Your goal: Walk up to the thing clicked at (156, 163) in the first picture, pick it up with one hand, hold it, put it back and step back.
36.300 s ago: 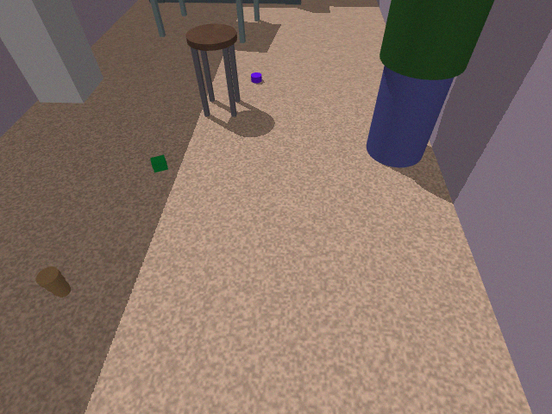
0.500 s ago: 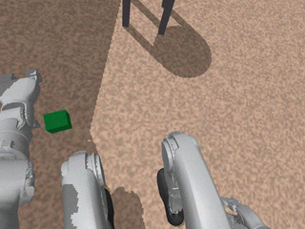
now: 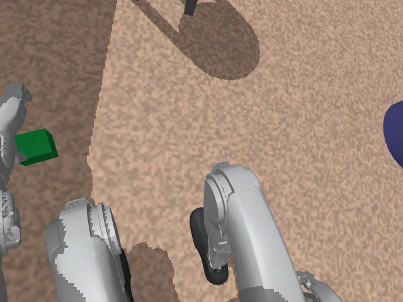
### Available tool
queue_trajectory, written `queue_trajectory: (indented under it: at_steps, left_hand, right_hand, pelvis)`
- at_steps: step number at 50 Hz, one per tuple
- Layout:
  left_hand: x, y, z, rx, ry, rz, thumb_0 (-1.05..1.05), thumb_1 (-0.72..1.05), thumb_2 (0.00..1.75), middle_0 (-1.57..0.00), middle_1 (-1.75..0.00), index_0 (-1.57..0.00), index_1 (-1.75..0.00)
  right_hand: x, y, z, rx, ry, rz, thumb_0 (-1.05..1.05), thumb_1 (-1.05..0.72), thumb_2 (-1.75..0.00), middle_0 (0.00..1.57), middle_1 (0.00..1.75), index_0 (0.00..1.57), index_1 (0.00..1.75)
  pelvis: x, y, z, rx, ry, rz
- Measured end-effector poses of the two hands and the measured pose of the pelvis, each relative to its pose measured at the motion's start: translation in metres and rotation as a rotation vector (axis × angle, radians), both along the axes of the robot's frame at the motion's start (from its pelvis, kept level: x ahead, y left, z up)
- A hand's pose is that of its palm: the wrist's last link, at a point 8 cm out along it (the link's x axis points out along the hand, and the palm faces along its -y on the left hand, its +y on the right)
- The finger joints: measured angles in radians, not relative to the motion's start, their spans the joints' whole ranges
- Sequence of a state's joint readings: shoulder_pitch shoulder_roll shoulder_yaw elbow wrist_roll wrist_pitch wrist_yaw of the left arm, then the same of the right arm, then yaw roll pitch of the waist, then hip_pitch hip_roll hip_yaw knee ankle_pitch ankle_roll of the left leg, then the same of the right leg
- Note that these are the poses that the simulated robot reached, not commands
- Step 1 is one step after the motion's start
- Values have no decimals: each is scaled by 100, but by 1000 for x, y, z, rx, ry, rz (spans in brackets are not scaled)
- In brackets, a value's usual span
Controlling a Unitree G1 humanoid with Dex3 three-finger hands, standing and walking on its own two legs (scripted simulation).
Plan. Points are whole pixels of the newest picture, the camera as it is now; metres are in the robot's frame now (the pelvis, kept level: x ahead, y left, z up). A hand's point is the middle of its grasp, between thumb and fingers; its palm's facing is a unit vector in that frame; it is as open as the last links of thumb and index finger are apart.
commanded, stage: home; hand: left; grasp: from above
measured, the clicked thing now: (34, 147) +0.48 +0.27 -0.30
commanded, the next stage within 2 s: none
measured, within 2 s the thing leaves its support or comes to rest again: neither
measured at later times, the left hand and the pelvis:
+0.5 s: hand out of the picture +0.38 +0.25 +0.00, palm faces -0.29 -0.68 -0.68, open 7.8 cm; pelvis +0.01 +0.00 +0.13, yaw +3 degrees
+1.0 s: hand out of the picture +0.27 +0.21 +0.22, palm faces +0.13 -0.96 -0.24, open 7.4 cm; pelvis +0.05 +0.00 +0.31, yaw +6 degrees
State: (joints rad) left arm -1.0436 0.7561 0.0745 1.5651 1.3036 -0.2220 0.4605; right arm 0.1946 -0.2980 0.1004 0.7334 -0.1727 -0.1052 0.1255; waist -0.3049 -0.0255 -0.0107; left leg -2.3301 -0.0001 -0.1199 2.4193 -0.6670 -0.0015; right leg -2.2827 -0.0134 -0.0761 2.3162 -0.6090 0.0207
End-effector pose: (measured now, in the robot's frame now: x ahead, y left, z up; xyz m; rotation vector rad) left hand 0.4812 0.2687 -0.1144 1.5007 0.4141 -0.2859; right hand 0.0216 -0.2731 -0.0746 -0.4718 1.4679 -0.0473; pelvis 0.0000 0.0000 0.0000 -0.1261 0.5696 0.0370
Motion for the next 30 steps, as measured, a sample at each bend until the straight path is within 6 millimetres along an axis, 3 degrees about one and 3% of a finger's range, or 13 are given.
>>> queue_trajectory:
  at_steps: [6,13,17,22,30]
  left_hand:
    - [14,12,7,-40,-83,120,0,-19,97,-25,-76,-23,-77]
    - [-3,24,57,-168,-60,288,0,15,96,-26,-61,-24,-62]
    - [-30,25,96,-279,-21,348,0,39,97,-25,-53,-24,-54]
    - [-77,22,140,-444,30,416,0,66,96,-24,-43,-23,-43]
    - [-147,12,202,-677,20,557,0,84,91,-22,-34,-22,-33]
  right_hand:
    - [-6,18,-8,68,43,-58,1,-89,-89,20,30,20,30]
    - [20,26,7,137,-20,-117,1,-89,-89,21,30,20,30]
    - [51,21,30,149,-102,-107,1,-89,-89,21,30,20,30]
    - [99,12,70,134,-239,-53,1,-90,-89,21,30,20,30]
    - [176,16,140,116,-477,39,1,-90,-90,20,30,20,30]
  pelvis:
    - [10,3,0,-8,39,-2]
    - [17,5,34,-2,76,9]
    - [17,5,65,6,74,13]
    - [14,4,104,20,51,20]
    - [10,1,158,37,-10,38]
